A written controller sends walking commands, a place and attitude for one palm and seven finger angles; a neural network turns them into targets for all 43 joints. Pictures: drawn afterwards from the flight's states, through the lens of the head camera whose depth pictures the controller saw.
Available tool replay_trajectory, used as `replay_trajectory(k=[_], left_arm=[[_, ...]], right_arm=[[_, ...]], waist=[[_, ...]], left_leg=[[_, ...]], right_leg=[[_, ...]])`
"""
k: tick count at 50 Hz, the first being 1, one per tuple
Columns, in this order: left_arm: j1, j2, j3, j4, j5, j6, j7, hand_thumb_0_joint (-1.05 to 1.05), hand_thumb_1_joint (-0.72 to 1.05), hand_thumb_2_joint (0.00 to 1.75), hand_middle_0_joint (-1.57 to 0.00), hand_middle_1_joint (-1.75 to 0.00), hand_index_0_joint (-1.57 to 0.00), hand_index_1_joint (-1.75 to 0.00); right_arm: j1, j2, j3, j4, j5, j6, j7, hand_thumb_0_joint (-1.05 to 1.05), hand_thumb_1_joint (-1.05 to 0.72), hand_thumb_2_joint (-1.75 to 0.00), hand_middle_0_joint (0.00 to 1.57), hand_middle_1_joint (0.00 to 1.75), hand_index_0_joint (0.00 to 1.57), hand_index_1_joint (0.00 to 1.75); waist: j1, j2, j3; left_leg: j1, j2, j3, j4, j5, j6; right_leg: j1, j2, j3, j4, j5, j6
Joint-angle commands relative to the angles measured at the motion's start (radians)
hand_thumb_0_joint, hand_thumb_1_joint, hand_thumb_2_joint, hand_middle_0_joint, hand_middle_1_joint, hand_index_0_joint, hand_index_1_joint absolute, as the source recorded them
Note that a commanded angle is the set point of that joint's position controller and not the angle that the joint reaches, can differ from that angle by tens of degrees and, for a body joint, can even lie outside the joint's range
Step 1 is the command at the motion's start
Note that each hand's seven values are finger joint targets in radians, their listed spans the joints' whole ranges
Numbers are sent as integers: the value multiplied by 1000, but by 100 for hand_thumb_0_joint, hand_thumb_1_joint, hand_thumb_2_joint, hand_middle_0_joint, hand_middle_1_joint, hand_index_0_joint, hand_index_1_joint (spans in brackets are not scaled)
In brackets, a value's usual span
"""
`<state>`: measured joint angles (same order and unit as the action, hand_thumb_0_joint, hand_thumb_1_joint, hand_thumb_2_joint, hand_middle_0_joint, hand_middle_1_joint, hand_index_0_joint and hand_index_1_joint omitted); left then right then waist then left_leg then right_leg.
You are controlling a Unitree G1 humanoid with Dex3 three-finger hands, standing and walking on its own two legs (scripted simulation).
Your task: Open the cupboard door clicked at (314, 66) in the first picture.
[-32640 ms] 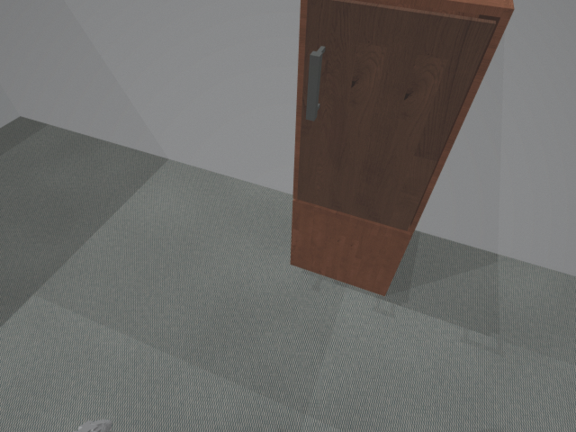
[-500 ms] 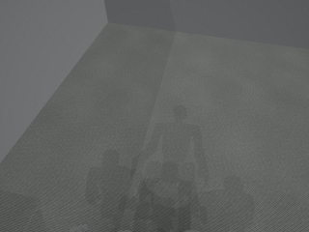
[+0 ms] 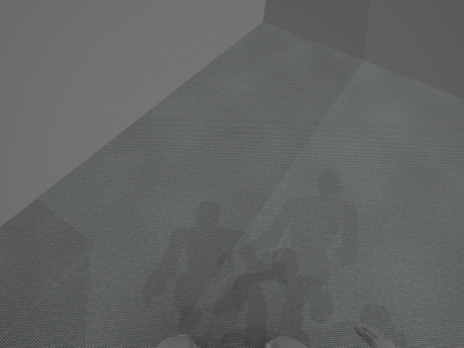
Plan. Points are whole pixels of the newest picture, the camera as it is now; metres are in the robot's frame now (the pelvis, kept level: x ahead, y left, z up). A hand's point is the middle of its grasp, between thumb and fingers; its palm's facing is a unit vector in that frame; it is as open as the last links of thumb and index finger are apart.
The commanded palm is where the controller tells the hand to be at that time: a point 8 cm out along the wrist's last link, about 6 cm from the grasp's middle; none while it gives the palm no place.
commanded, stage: turn to face it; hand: left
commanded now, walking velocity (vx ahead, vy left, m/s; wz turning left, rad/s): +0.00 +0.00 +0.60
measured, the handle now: out of the picture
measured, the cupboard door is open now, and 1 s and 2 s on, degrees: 46 46 46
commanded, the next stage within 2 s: none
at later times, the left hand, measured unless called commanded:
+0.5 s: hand out of the picture +0.03 +0.15 -0.16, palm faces +0.33 -0.92 -0.21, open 7.4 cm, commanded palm none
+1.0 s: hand out of the picture +0.02 +0.15 -0.14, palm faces +0.56 -0.77 -0.29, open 7.4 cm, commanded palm none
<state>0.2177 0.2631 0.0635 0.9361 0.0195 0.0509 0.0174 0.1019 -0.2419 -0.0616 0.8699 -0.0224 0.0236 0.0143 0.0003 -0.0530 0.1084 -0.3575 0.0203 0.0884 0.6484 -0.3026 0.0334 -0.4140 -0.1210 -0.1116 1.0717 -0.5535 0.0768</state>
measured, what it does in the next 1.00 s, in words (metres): steps on the spot, turning left: right foot, then left foot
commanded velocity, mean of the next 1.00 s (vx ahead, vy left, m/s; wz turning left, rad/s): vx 0.00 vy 0.00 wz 0.60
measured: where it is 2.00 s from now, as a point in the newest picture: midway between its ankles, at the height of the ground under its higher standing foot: outside the picture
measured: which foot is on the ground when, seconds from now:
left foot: down 0.00-0.22, up 0.24-0.50, down 0.52-0.86, up 0.88-1.00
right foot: up 0.00-0.20, down 0.22-0.52, up 0.54-0.84, down 0.86-1.00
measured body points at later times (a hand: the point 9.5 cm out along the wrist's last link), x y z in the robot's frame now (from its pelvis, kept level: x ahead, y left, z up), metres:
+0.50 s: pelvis +0.03 -0.05 +0.01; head +0.08 -0.02 +0.45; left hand +0.01 +0.20 -0.14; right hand +0.22 -0.25 -0.12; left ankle +0.00 +0.06 -0.71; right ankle +0.05 -0.17 -0.72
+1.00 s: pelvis +0.06 -0.08 +0.01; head +0.11 -0.06 +0.46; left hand -0.01 +0.19 -0.11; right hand +0.27 -0.25 -0.14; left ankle -0.03 +0.02 -0.65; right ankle +0.11 -0.18 -0.72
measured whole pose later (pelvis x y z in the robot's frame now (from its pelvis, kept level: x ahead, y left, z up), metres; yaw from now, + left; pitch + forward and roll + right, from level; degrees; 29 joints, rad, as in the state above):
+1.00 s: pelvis +0.06 -0.08 +0.01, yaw +37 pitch +1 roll +1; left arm 0.17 0.20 0.05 0.87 0.03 0.01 0.03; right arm 0.16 -0.25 -0.09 0.94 -0.02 0.09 0.02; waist -0.03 0.03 0.11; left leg -0.51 0.00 0.00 1.09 -0.47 -0.06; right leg -0.23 -0.08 -0.12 0.55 -0.33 0.00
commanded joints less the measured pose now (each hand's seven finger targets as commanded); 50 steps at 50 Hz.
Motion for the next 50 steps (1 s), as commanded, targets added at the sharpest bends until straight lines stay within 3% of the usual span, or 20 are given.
replay_trajectory(k=[1,6,9,11,13,16,20,24,25,26,27,29,33,40,41,42,43,44,46,50], left_arm=[[-55,65,24,-118,-4,-25,-7,0,90,90,-20,-30,-20,-30],[-15,52,23,-110,-5,-27,-12,0,90,90,-20,-30,-20,-30],[101,86,36,-91,-1,-45,-7,0,90,90,-20,-30,-20,-30],[108,233,56,-110,15,-56,8,0,90,90,-20,-30,-20,-30],[20,164,49,-132,9,-58,20,0,90,90,-20,-30,-20,-30],[-21,108,26,-139,10,-62,18,0,90,90,-20,-30,-20,-30],[50,156,43,-105,13,-65,17,0,90,90,-20,-30,-20,-30],[31,159,53,-97,-1,-60,6,0,90,90,-20,-30,-20,-30],[26,125,49,-118,-9,-53,1,0,90,90,-20,-30,-20,-30],[-10,49,26,-163,-14,-48,-6,0,90,90,-20,-30,-20,-30],[-71,72,21,-187,1,-36,3,0,90,90,-20,-30,-20,-30],[-121,63,25,-160,-2,-35,4,0,90,90,-20,-30,-20,-30],[-63,48,27,-116,-4,-26,-11,0,90,90,-20,-30,-20,-30],[-3,46,27,-115,-10,-38,-5,0,90,90,-20,-30,-20,-30],[44,70,34,-108,-9,-48,0,0,90,90,-20,-30,-20,-30],[74,145,50,-104,3,-59,10,0,90,90,-20,-30,-20,-30],[72,218,60,-111,12,-60,15,0,90,90,-20,-30,-20,-30],[51,192,49,-116,4,-61,18,0,90,90,-20,-30,-20,-30],[-33,119,29,-129,-1,-62,21,0,90,90,-20,-30,-20,-30],[-4,119,28,-121,4,-66,20,0,90,90,-20,-30,-20,-30]], right_arm=[[51,-204,-47,-39,-4,-5,-25,0,-90,-90,20,30,20,30],[15,-211,-58,-46,-7,7,-16,0,-90,-90,20,30,20,30],[-36,-183,-62,-66,2,18,-11,0,-90,-90,20,30,20,30],[-41,-84,-46,-106,10,16,1,0,-90,-90,20,30,20,30],[-23,-88,-54,-88,5,27,1,0,-90,-90,20,30,20,30],[-13,-54,-33,-54,9,32,14,0,-90,-90,20,30,20,30],[-54,-18,-15,-59,15,22,22,0,-90,-90,20,30,20,30],[52,-65,-25,-41,12,8,18,0,-90,-90,20,30,20,30],[111,-143,-45,-31,4,0,14,0,-90,-90,20,30,20,30],[183,-254,-75,-26,-4,-1,4,0,-90,-90,20,30,20,30],[231,-268,-74,-3,-5,7,0,0,-90,-90,20,30,20,30],[157,-214,-64,-19,-4,-2,-23,0,-90,-90,20,30,20,30],[75,-180,-50,-34,-4,-10,-28,0,-90,-90,20,30,20,30],[38,-184,-64,-37,-4,11,-19,0,-90,-90,20,30,20,30],[19,-167,-61,-47,3,12,-17,0,-90,-90,20,30,20,30],[31,-113,-55,-62,12,12,-11,0,-90,-90,20,30,20,30],[16,-70,-48,-85,13,10,-4,0,-90,-90,20,30,20,30],[18,-100,-52,-77,1,17,-1,0,-90,-90,20,30,20,30],[15,-87,-49,-42,2,31,3,0,-90,-90,20,30,20,30],[-20,-43,-26,-37,11,34,17,0,-90,-90,20,30,20,30]], waist=[[-22,241,-143],[-9,245,-134],[52,142,-145],[81,-306,-131],[19,-211,-145],[-6,-185,-129],[40,-142,-149],[-17,-95,-192],[-50,85,-234],[-95,394,-235],[-117,289,-239],[-84,305,-185],[-22,196,-157],[8,241,-162],[36,180,-175],[49,-41,-189],[65,-269,-164],[46,-190,-146],[-4,-186,-103],[11,-150,-123]], left_leg=[[158,246,-287,-276,387,124],[43,193,-311,-276,178,100],[-103,113,-286,-148,42,35],[-279,-78,-92,363,-330,-67],[-257,-10,-136,599,-254,-64],[-183,15,-69,473,-187,-94],[-98,-13,12,167,-186,-90],[135,-16,17,-174,51,-63],[309,119,-149,-238,243,-5],[412,398,-508,-274,633,160],[358,430,-495,-277,502,219],[259,322,-441,-277,442,179],[190,217,-322,-290,368,121],[44,158,-379,-225,282,86],[-16,117,-358,-165,241,48],[-183,16,-257,-3,33,-18],[-261,-100,-107,255,-290,-77],[-242,-44,-151,457,-294,-65],[-264,5,-132,593,-195,-87],[-179,6,-35,340,-164,-106]], right_leg=[[-129,11,98,43,89,13],[59,82,45,-269,122,0],[284,74,48,-584,281,-12],[286,-373,515,-859,246,-196],[218,-318,418,-789,374,-227],[236,-210,134,-698,699,-181],[341,-235,79,-630,860,-179],[265,-218,-10,-471,760,-99],[84,-159,-63,-307,540,-40],[-188,-19,-71,-78,-85,33],[-195,-11,45,48,-117,7],[-226,-6,108,108,9,8],[-124,26,101,-18,125,8],[178,112,55,-470,218,-14],[290,87,68,-627,307,-20],[432,-104,260,-767,292,-75],[395,-349,470,-829,387,-195],[297,-370,431,-805,440,-247],[276,-250,255,-729,652,-214],[349,-204,71,-666,891,-175]])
